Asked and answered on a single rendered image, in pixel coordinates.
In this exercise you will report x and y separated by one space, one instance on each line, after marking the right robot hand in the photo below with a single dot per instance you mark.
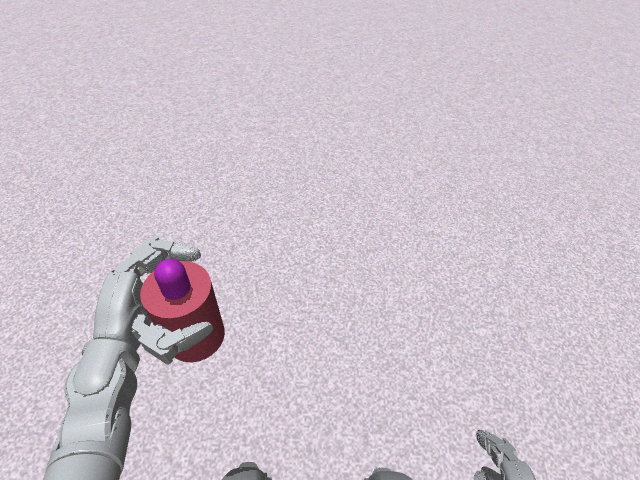
504 455

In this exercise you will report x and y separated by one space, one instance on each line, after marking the bottle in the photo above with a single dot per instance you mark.
178 294

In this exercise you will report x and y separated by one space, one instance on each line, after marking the left robot hand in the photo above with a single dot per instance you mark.
120 313

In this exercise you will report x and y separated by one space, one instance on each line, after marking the left robot arm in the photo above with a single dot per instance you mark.
94 435

